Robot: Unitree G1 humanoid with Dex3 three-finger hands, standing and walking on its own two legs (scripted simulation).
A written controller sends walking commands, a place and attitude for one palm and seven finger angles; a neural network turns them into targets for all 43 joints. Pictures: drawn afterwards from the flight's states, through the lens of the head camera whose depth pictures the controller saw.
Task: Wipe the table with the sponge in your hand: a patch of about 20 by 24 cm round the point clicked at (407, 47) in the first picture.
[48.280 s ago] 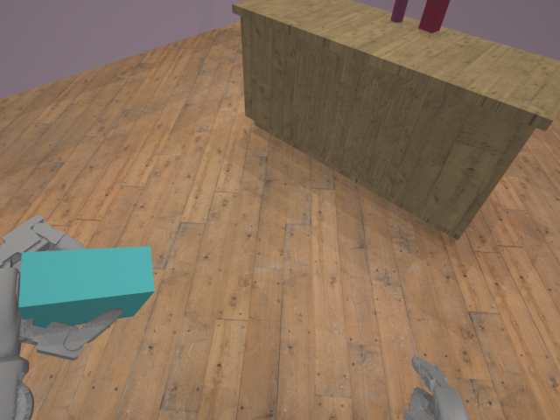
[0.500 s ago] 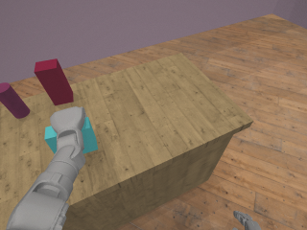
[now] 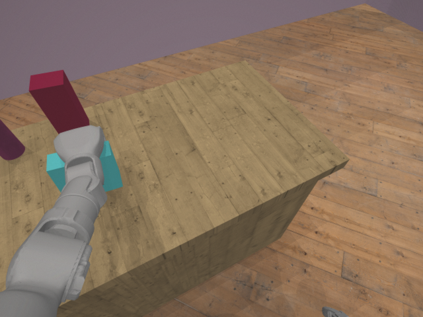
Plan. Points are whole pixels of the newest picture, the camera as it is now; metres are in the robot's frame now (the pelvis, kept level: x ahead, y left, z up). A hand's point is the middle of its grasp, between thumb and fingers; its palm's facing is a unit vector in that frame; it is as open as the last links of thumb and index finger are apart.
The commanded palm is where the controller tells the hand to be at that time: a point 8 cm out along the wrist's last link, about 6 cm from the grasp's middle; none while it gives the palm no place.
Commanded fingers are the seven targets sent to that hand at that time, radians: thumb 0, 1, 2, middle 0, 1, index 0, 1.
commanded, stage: wipe forward along the middle lane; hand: left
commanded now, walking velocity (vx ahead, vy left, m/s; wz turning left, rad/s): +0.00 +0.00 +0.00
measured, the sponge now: (90, 176) +0.41 +0.28 -0.01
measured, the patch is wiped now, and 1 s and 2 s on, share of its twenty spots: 1.00 1.00 1.00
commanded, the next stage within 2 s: slide back across to the first lane in 0.08 s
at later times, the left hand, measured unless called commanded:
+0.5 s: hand (73, 155) +0.43 +0.31 +0.03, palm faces -0.07 -0.06 -1.00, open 9.4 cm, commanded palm +0.40 +0.31 +0.08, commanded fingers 0.00 0.10 1.30 -1.20 -1.60 -1.20 -1.60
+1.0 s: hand (49, 167) +0.40 +0.35 +0.02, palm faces -0.09 -0.04 -0.99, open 9.4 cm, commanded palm +0.37 +0.34 +0.08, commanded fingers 0.00 0.10 1.30 -1.20 -1.60 -1.20 -1.60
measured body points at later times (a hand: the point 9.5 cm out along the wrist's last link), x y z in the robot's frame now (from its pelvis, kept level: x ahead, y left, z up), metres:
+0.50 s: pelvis +0.01 +0.02 +0.00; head +0.06 +0.02 +0.45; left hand +0.43 +0.31 +0.08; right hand +0.09 -0.25 -0.13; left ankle -0.01 +0.09 -0.73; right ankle +0.02 -0.09 -0.73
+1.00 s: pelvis +0.02 +0.03 +0.00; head +0.07 +0.04 +0.45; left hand +0.40 +0.35 +0.08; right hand +0.16 -0.22 -0.12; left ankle -0.01 +0.09 -0.73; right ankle +0.02 -0.09 -0.73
